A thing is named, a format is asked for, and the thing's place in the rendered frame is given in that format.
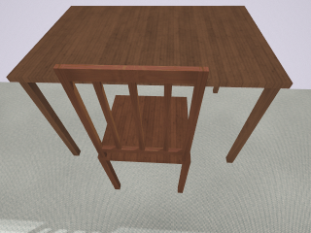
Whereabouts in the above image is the table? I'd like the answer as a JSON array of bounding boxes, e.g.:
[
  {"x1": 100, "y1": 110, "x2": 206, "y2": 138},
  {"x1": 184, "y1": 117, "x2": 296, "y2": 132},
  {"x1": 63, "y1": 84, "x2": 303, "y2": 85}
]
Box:
[{"x1": 6, "y1": 6, "x2": 293, "y2": 163}]

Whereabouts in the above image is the chair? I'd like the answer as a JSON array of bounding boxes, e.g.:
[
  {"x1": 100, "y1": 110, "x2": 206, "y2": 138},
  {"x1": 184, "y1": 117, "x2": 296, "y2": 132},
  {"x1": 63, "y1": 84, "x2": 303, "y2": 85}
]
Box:
[{"x1": 53, "y1": 64, "x2": 209, "y2": 193}]

